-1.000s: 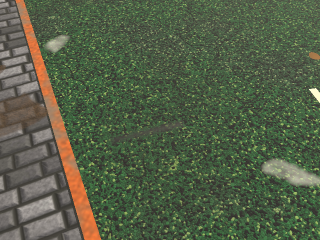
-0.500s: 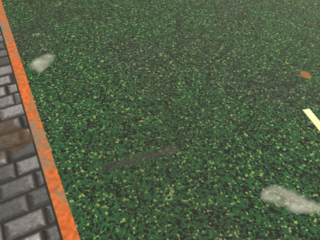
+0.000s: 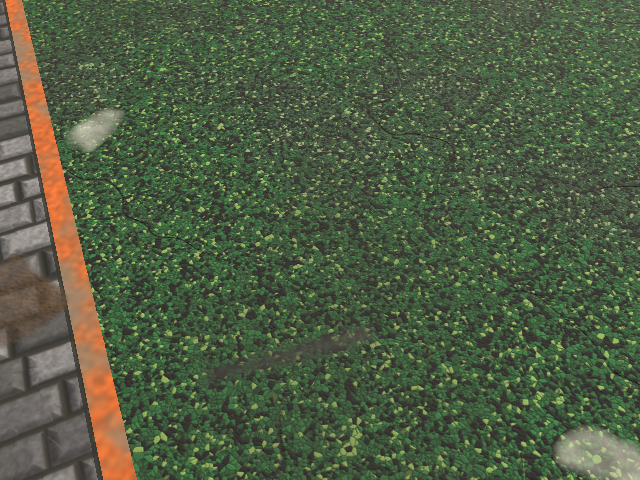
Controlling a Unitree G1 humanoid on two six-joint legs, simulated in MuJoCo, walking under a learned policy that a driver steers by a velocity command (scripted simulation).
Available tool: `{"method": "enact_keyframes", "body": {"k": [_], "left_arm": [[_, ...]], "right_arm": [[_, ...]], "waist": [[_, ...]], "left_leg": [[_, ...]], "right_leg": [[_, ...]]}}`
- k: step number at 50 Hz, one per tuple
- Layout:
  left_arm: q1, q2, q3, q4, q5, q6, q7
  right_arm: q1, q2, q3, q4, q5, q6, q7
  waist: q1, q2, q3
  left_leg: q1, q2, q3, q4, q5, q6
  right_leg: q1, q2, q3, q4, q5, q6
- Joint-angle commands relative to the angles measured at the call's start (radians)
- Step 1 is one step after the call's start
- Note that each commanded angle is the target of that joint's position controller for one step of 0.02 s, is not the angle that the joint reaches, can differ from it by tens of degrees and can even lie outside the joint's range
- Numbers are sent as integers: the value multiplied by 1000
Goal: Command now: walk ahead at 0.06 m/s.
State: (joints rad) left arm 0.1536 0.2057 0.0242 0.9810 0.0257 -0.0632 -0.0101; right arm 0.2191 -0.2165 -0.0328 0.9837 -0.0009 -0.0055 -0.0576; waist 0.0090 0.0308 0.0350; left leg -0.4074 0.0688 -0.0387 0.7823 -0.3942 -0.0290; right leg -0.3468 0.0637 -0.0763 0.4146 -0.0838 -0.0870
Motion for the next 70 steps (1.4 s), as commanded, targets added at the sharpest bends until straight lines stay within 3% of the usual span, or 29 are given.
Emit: {"method": "enact_keyframes", "body": {"k": [1,3,4,5,6,7,8,11,17,28,43,45,46,48,50,52,53,54,56,57,58,59,60,61,62,63,64,66,70], "left_arm": [[-85,142,26,-64,-20,5,20],[-51,109,16,-43,-27,16,25],[-24,100,13,-32,-28,19,25],[25,110,21,-27,-30,25,29],[23,112,21,-25,-25,29,36],[25,107,21,-24,-22,31,40],[37,97,20,-18,-20,33,43],[53,90,19,1,-16,33,42],[41,87,19,19,-27,32,33],[43,93,24,55,-32,53,42],[21,83,30,88,-31,59,47],[50,90,36,106,-40,62,49],[61,106,43,107,-47,62,50],[97,126,51,104,-56,44,49],[183,173,67,121,-58,19,42],[175,176,69,104,-39,-3,39],[147,176,68,87,-38,-13,37],[105,176,67,68,-48,-18,35],[10,172,66,38,-69,-10,32],[6,173,68,36,-74,-1,30],[11,154,64,33,-75,2,29],[-13,100,47,17,-66,-3,24],[-28,45,34,-20,-56,-20,22],[-62,63,37,-36,-63,-34,20],[-61,79,37,-40,-78,-45,14],[-43,92,39,-30,-76,-51,9],[-37,104,44,-20,-63,-54,9],[-43,108,52,-14,-50,-49,3],[-183,50,35,-64,-46,-34,-5]], "right_arm": [[170,-57,-17,27,-8,24,1],[159,-59,-19,32,-26,25,6],[151,-70,-17,24,-29,22,5],[125,-135,-32,27,-17,17,2],[110,-123,-34,37,-8,7,4],[91,-90,-27,39,-10,-6,6],[69,-82,-26,40,-11,-17,8],[72,-63,-25,47,-3,-39,12],[117,-69,-25,69,1,-38,14],[117,-51,-22,84,2,-19,13],[108,-40,-23,104,-1,-11,5],[137,-38,-25,120,8,-8,3],[128,-45,-28,111,13,-9,1],[99,-33,-25,81,19,-29,0],[61,9,-17,54,23,-59,13],[26,-20,-28,34,27,-74,29],[32,-20,-30,30,31,-79,34],[42,-21,-31,28,35,-84,37],[105,-17,-38,60,35,-94,36],[180,-10,-44,102,27,-94,36],[260,-20,-52,136,18,-88,38],[376,-57,-65,158,15,-86,36],[468,-171,-86,151,21,-89,38],[452,-152,-72,151,2,-103,42],[363,-107,-55,122,1,-117,44],[290,-92,-46,97,5,-123,52],[238,-92,-40,76,7,-122,60],[233,-53,-24,67,1,-112,61],[291,-86,-25,64,-5,-100,41]], "waist": [[-69,-134,-100],[-71,-110,-39],[-60,-78,3],[-6,15,47],[-5,70,61],[4,92,50],[15,102,34],[11,43,-6],[-11,-11,-58],[-9,-26,-34],[-8,-23,-4],[-6,-31,-10],[0,-38,25],[18,-91,101],[41,-192,95],[34,-167,87],[18,-157,75],[-3,-157,70],[-69,-142,47],[-96,-123,26],[-115,-81,11],[-153,61,-21],[-164,294,-31],[-145,240,11],[-98,128,69],[-66,75,78],[-45,41,77],[-33,46,68],[-62,47,86]], "left_leg": [[263,-18,41,-149,165,15],[296,-17,44,-241,179,45],[269,21,3,-330,162,67],[165,31,-15,-362,26,92],[48,19,-22,-407,-85,94],[5,20,-26,-442,-99,79],[-2,19,-26,-453,-65,63],[67,9,-12,-421,66,45],[157,-2,10,-364,275,53],[182,-17,30,-358,341,49],[184,-26,42,-384,253,43],[166,-57,73,-359,-9,61],[120,-63,74,-335,-153,79],[-3,-57,69,-258,-250,101],[-92,-72,109,-76,-103,100],[-111,-32,46,88,-121,125],[-121,-13,25,120,-155,136],[-104,6,18,59,-157,145],[139,-34,94,-214,-25,147],[293,-88,152,-295,110,129],[402,-97,141,-309,145,115],[523,35,-54,-401,39,149],[620,273,-462,-579,-85,264],[558,357,-654,-628,-223,340],[535,337,-594,-625,-254,317],[514,292,-485,-624,-171,275],[479,256,-390,-636,-46,242],[422,192,-225,-653,187,202],[362,131,-73,-668,399,195]], "right_leg": [[-117,-246,234,-231,-356,-114],[-166,-210,223,-232,-518,-44],[-160,-183,210,-204,-530,-5],[-115,-124,153,-173,-462,23],[-7,-94,110,-117,-372,36],[68,-93,103,-74,-296,33],[113,-93,96,-50,-242,26],[127,-96,91,-26,-156,10],[160,-100,85,17,48,9],[190,-105,92,38,131,15],[183,-105,98,12,47,20],[170,-82,84,11,-288,4],[128,-89,104,-1,-499,-13],[93,-178,240,-77,-720,-68],[164,-341,502,-209,-790,-160],[125,-421,626,-267,-730,-206],[122,-425,616,-272,-689,-200],[113,-411,561,-267,-632,-172],[0,-287,337,-222,-481,-90],[-72,-226,243,-155,-440,-67],[-141,-182,182,-56,-408,-46],[-260,-121,94,188,-330,-2],[-461,-26,-7,493,-385,46],[-568,-58,99,696,-465,28],[-645,-119,145,783,-367,6],[-651,-149,138,794,-265,-3],[-618,-171,135,749,-188,-2],[-514,-187,110,640,-100,19],[-431,-150,49,399,44,55]]}}
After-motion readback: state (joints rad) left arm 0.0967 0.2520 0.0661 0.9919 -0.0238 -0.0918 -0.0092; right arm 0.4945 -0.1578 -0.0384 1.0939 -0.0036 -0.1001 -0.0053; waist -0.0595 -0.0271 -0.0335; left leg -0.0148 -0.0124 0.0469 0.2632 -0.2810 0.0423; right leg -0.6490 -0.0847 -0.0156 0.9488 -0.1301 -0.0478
